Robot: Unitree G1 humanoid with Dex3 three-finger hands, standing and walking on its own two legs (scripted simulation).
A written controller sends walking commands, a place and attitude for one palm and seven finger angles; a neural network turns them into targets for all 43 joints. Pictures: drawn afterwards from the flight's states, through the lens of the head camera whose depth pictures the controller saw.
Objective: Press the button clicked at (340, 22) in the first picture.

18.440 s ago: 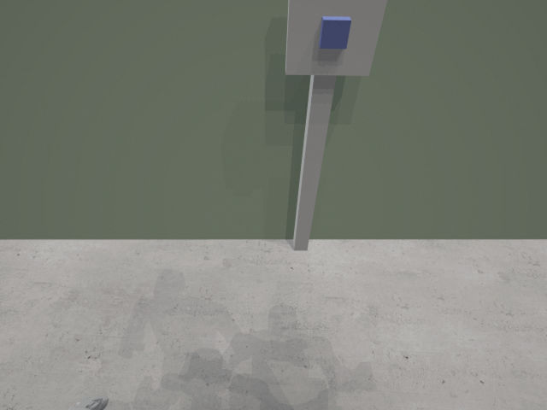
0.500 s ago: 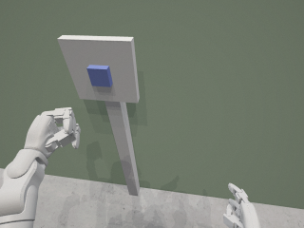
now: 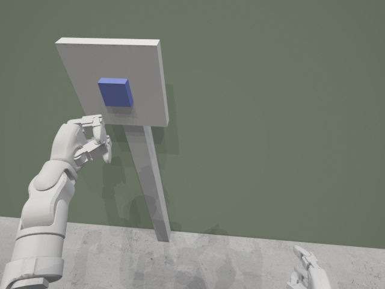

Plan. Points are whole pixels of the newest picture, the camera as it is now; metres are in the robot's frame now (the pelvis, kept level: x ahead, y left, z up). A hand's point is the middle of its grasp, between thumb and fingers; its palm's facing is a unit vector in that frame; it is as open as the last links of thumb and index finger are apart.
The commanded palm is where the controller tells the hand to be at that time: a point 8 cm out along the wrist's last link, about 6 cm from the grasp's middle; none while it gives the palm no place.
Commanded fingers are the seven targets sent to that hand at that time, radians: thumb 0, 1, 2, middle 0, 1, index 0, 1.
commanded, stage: aim a knuckle at the button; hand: left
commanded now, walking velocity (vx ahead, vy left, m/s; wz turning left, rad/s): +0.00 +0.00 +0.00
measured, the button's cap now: (116, 92) +0.49 +0.21 +0.18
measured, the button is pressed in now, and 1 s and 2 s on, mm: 0 0 9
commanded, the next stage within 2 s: press the button with the knuckle in 1.10 s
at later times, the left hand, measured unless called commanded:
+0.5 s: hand (121, 123) +0.42 +0.19 +0.15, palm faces -0.01 -1.00 -0.01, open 3.1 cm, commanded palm +0.38 +0.24 +0.16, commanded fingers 0.00 0.90 0.90 -1.30 -1.50 -1.30 -1.50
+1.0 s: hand (120, 129) +0.39 +0.18 +0.16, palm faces +0.00 -1.00 -0.01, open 3.1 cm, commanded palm +0.37 +0.23 +0.15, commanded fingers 0.00 0.90 0.90 -1.30 -1.50 -1.30 -1.50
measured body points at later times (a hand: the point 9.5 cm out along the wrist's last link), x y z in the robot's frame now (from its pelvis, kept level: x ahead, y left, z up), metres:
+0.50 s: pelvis +0.01 +0.00 +0.00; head +0.02 -0.01 +0.45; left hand +0.41 +0.24 +0.15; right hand +0.11 -0.26 -0.11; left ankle +0.06 +0.11 -0.73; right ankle -0.05 -0.11 -0.73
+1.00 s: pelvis +0.01 +0.00 +0.00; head +0.00 -0.02 +0.45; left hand +0.38 +0.23 +0.16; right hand +0.15 -0.26 -0.10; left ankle +0.06 +0.11 -0.73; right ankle -0.05 -0.11 -0.73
